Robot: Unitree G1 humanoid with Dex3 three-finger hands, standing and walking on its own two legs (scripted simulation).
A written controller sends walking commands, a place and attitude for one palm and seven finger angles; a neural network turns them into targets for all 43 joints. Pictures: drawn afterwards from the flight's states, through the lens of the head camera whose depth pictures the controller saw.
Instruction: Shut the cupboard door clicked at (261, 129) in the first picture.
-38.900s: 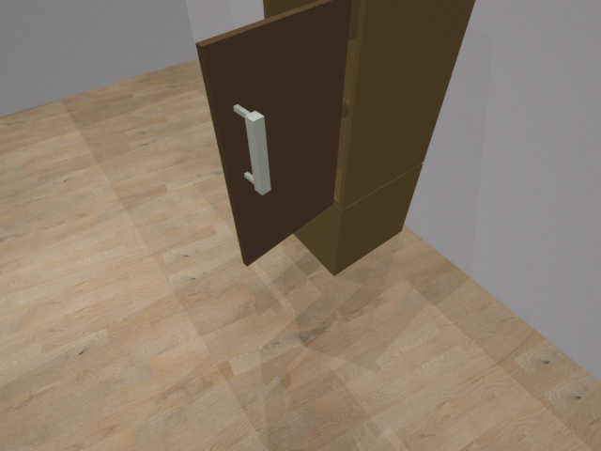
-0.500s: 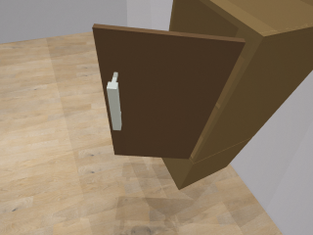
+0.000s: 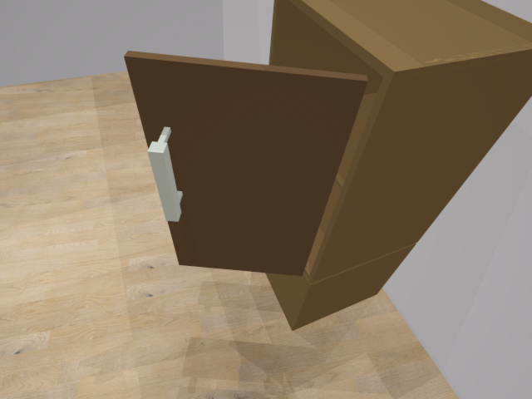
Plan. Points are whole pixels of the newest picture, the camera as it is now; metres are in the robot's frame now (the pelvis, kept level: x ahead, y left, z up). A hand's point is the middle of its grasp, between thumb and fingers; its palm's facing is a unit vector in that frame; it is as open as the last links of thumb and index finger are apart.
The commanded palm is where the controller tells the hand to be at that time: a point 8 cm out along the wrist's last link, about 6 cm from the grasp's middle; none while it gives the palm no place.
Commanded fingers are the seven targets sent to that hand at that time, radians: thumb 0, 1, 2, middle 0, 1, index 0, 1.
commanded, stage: come to a stop and stand still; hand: left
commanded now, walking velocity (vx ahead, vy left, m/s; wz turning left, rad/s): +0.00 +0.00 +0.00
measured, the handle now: (169, 176) +0.46 +0.22 +0.04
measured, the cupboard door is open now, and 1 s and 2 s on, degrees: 63 63 63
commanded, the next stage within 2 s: look again from close up in 1.52 s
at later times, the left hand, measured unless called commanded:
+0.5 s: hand out of the picture +0.02 +0.19 -0.17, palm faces +0.03 -0.97 -0.24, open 7.4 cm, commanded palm none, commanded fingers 0.00 0.90 0.90 -0.20 -0.30 -0.20 -0.30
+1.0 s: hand out of the picture -0.02 +0.20 -0.18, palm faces -0.01 -0.98 -0.18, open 7.4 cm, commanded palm none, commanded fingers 0.00 0.90 0.90 -0.20 -0.30 -0.20 -0.30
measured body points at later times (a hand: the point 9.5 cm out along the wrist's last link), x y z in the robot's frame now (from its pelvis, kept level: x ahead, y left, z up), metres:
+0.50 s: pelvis +0.00 +0.00 +0.00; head +0.00 +0.00 +0.45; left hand +0.02 +0.24 -0.15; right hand +0.05 -0.23 -0.15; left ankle +0.00 +0.09 -0.74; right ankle -0.01 -0.10 -0.74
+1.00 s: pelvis -0.02 +0.03 +0.00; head -0.01 +0.05 +0.45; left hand -0.02 +0.25 -0.16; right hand -0.01 -0.19 -0.15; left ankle +0.00 +0.09 -0.74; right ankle -0.01 -0.10 -0.74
